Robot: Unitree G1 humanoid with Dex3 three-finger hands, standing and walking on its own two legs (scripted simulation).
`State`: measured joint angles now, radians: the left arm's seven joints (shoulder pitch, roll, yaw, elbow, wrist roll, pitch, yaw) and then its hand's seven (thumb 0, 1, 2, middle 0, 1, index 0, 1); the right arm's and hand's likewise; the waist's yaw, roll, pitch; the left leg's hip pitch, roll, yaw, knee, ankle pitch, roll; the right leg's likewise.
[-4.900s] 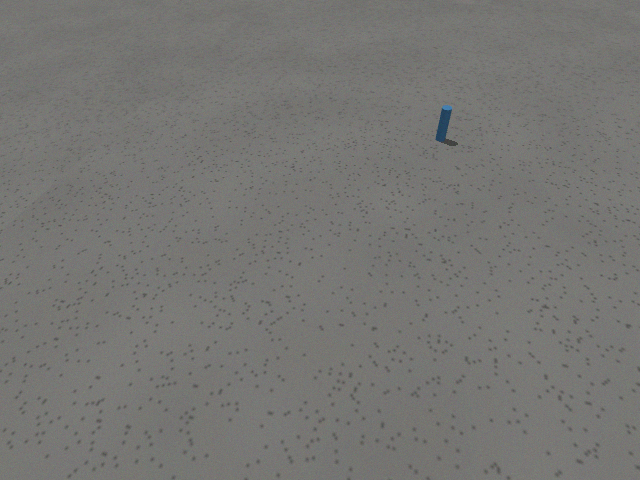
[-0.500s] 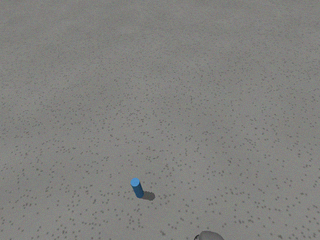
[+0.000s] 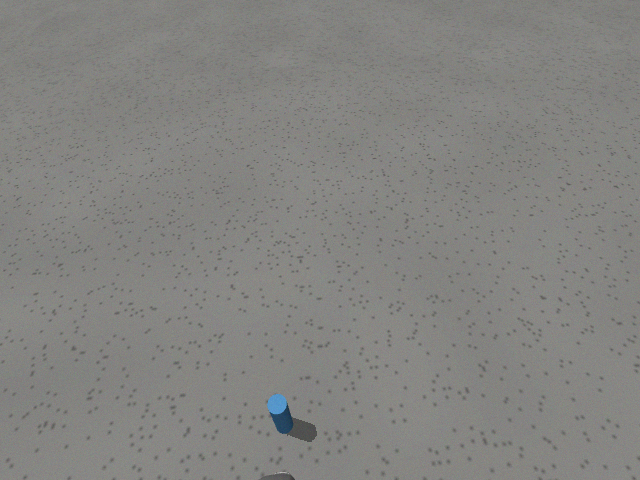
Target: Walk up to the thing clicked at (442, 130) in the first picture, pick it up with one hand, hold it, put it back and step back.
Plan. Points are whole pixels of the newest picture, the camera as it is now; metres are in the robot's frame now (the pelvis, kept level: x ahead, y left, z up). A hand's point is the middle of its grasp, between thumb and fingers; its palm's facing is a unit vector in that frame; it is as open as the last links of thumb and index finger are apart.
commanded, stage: walk up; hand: left
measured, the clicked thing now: (281, 415) +0.39 +0.17 -0.67
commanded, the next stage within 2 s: none
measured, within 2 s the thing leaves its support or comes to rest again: neither
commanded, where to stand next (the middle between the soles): +0.12 -0.02 m, yaw -1 degrees
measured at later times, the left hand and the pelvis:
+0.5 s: hand out of the picture +0.09 +0.27 -0.14, palm faces -0.06 -0.91 -0.41, open 7.4 cm; pelvis +0.03 +0.00 +0.00, yaw -2 degrees
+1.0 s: hand (175, 458) +0.18 +0.25 -0.14, palm faces -0.06 -0.95 -0.31, open 7.4 cm; pelvis +0.07 +0.00 +0.02, yaw -1 degrees
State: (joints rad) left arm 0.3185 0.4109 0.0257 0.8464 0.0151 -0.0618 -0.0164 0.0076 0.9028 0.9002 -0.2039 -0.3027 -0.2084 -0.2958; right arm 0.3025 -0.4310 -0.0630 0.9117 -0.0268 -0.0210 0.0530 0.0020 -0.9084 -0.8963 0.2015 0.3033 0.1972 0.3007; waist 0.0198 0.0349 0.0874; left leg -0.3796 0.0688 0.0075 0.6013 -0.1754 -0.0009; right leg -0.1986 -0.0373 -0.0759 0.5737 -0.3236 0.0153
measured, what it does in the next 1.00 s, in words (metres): steps on the spot: left foot, then right foot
